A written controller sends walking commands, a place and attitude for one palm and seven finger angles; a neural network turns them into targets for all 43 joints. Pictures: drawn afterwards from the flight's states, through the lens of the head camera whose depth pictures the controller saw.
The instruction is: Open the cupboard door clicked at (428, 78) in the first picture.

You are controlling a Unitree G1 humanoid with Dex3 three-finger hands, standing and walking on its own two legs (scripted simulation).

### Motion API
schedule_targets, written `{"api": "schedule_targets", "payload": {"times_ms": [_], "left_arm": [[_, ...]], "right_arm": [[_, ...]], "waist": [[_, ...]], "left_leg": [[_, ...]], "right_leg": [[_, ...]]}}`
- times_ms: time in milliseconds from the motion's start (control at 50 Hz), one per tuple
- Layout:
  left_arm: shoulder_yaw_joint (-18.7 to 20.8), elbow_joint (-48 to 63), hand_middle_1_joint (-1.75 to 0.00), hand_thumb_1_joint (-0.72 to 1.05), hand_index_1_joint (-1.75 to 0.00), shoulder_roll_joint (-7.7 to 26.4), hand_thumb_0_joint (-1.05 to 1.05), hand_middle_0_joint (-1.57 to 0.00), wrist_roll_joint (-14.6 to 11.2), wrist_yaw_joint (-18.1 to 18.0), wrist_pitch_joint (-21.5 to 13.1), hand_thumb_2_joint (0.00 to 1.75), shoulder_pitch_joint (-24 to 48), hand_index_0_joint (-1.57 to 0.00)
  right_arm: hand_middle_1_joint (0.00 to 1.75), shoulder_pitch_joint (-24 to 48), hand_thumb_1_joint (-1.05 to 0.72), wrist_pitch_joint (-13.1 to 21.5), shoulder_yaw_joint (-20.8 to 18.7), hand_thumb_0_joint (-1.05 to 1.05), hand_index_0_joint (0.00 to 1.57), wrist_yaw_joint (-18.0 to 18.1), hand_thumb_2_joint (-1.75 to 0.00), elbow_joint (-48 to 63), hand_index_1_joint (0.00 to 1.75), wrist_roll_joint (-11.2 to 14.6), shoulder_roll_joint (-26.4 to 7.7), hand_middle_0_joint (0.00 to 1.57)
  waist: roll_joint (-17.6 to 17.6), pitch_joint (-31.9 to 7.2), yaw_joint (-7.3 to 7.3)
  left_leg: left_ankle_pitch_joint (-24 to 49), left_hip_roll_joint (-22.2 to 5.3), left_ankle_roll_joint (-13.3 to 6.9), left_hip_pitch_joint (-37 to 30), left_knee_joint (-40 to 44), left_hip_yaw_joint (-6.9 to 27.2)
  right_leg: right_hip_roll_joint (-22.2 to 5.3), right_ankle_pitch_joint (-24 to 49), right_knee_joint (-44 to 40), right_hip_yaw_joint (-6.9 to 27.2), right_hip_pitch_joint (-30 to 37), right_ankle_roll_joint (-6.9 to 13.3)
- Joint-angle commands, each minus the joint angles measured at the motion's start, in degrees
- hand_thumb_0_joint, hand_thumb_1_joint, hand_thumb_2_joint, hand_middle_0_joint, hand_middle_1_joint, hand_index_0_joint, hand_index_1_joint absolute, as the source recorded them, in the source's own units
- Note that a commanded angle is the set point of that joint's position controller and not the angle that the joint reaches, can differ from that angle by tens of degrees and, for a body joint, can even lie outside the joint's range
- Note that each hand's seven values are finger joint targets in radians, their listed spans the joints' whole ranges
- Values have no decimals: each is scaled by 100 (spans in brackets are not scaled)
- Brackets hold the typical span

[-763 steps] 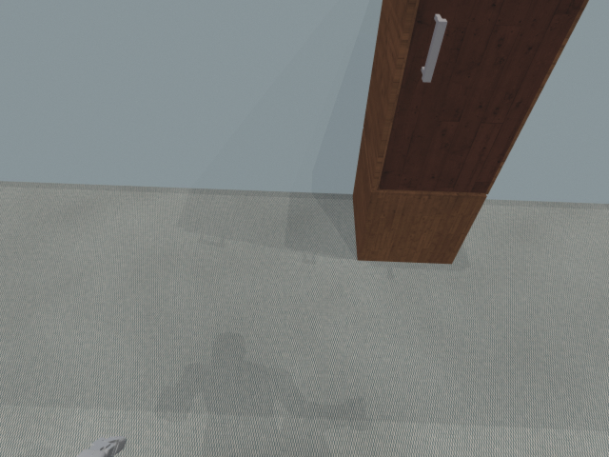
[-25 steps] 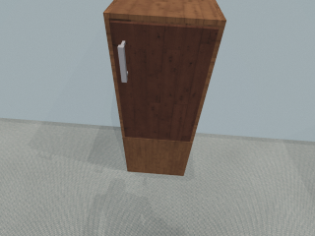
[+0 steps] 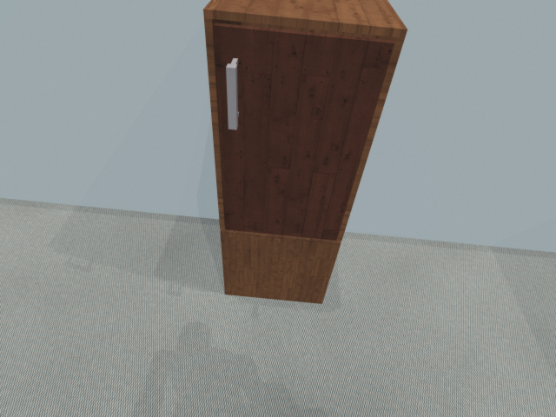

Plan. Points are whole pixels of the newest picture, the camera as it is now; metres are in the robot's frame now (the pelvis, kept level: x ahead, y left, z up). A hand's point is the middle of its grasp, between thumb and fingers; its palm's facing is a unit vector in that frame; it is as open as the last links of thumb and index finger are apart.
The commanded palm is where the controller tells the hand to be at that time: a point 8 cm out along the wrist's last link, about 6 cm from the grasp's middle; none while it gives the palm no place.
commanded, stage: come to a stop and stand still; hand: left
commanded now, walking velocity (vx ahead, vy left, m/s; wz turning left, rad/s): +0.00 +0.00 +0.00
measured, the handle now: (234, 94) +0.71 +0.12 +0.14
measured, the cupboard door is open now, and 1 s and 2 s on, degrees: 0 0 0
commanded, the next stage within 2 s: look again from close up in 0.66 s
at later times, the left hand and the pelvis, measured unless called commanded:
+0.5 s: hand out of the picture +0.04 +0.18 -0.14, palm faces -0.07 -0.97 -0.24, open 7.4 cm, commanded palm none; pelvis -0.01 -0.01 +0.03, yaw -3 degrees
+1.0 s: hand out of the picture -0.03 +0.15 -0.15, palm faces -0.03 -0.98 -0.18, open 7.4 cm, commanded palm none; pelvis -0.01 -0.01 +0.03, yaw -3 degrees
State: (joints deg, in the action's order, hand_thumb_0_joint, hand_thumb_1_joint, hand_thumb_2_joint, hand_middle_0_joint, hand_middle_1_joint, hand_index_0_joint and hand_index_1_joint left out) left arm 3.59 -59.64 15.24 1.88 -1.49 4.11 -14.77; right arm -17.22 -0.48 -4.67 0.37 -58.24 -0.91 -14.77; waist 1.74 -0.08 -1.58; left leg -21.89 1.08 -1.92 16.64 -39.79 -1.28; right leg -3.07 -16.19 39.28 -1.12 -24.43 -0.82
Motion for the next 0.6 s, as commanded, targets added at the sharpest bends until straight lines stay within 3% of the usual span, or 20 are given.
{"api": "schedule_targets", "payload": {"times_ms": [0,20,40,80,120,140,160,180,200,220,240,260,280,320,440,580], "left_arm": [[261,606,-30,90,-30,877,0,-20,-59,85,-210,90,-13,-20],[260,464,-30,90,-30,803,0,-20,-17,65,-166,90,-214,-20],[245,397,-30,90,-30,827,0,-20,-18,60,-155,90,-314,-20],[108,387,-30,90,-30,574,0,-20,-35,77,-215,90,-241,-20],[-15,461,-30,90,-30,400,0,-20,-52,86,-285,90,29,-20],[-17,481,-30,90,-30,459,0,-20,-81,80,-324,90,95,-20],[-18,449,-30,90,-30,541,0,-20,-97,67,-372,90,58,-20],[-29,412,-30,90,-30,662,0,-20,-108,39,-437,90,48,-20],[-54,353,-30,90,-30,767,0,-20,-121,5,-504,90,41,-20],[-62,364,-30,90,-30,898,0,-20,-121,-38,-555,90,124,-20],[-91,349,-30,90,-30,990,0,-20,-119,-42,-574,90,198,-20],[-122,273,-30,90,-30,823,0,-20,-114,-41,-594,90,216,-20],[-172,232,-30,90,-30,703,0,-20,-131,-45,-588,90,221,-20],[-230,170,-30,90,-30,591,0,-20,-132,-52,-554,90,193,-20],[-324,14,-30,90,-30,390,0,-20,-112,-55,-497,90,85,-20],[-359,-87,-30,90,-30,195,0,-20,-109,-69,-514,90,-210,-20]], "right_arm": [[30,989,-90,164,-43,0,20,142,-90,599,30,-99,-1329,20],[30,1169,-90,189,-39,0,20,147,-90,613,30,-97,-1289,20],[30,1204,-90,201,-24,0,20,140,-90,623,30,-88,-1207,20],[30,889,-90,174,-11,0,20,144,-90,476,30,-106,-1120,20],[30,396,-90,138,1,0,20,165,-90,280,30,-102,-1014,20],[30,203,-90,138,-1,0,20,160,-90,205,30,-92,-1042,20],[30,115,-90,146,-3,0,20,153,-90,141,30,-58,-1130,20],[30,40,-90,159,10,0,20,128,-90,93,30,-14,-1054,20],[30,51,-90,183,56,0,20,106,-90,69,30,33,-904,20],[30,82,-90,210,96,0,20,94,-90,81,30,63,-767,20],[30,163,-90,244,125,0,20,74,-90,121,30,57,-771,20],[30,220,-90,238,151,0,20,73,-90,49,30,23,-733,20],[30,267,-90,210,172,0,20,79,-90,-1,30,30,-719,20],[30,302,-90,183,210,0,20,77,-90,-85,30,47,-655,20],[30,432,-90,97,307,0,20,50,-90,-287,30,49,-432,20],[30,399,-90,89,356,0,20,65,-90,-425,30,45,-237,20]], "waist": [[-1225,1017,648],[-1463,707,739],[-1025,702,708],[-513,627,518],[-478,446,254],[-590,303,191],[-614,183,211],[-424,78,199],[-214,-108,147],[1,-103,81],[-96,-107,23],[85,-374,14],[290,-424,26],[110,-391,32],[109,259,47],[-176,360,84]], "left_leg": [[-2339,-1755,-790,2318,3645,2487],[-2207,-1611,-759,2336,3485,2435],[-1926,-1556,-773,2201,3346,2207],[-1236,-1329,-735,1187,2980,1748],[-565,-1268,-696,144,2689,1545],[-233,-1235,-642,-227,2597,1545],[187,-1176,-548,-385,2390,1447],[635,-1021,-355,-248,2131,1182],[1176,-855,-144,-116,1857,880],[1461,-698,4,-142,1701,599],[1784,-614,49,-456,1778,516],[2380,-673,55,-748,1731,454],[2492,-737,66,-920,1688,408],[2376,-762,65,-1083,1822,407],[1500,-735,108,-902,2167,423],[1529,-704,129,-881,2193,410]], "right_leg": [[89,-357,1989,698,400,113],[177,-403,2412,646,626,87],[126,-364,2456,651,635,75],[117,-614,1392,365,504,74],[121,-878,-25,103,542,74],[178,-830,-771,84,781,98],[204,-260,-1634,96,1216,131],[62,275,-2162,303,1768,199],[-318,698,-2214,790,2128,351],[-695,1342,-2126,1147,2055,522],[-805,1817,-1908,1081,1751,593],[-575,2289,-1735,901,1782,483],[-484,2293,-1757,781,1746,374],[-420,1881,-1862,719,1624,267],[-366,613,-2263,731,1191,160],[-339,626,-2323,710,1143,144]]}}
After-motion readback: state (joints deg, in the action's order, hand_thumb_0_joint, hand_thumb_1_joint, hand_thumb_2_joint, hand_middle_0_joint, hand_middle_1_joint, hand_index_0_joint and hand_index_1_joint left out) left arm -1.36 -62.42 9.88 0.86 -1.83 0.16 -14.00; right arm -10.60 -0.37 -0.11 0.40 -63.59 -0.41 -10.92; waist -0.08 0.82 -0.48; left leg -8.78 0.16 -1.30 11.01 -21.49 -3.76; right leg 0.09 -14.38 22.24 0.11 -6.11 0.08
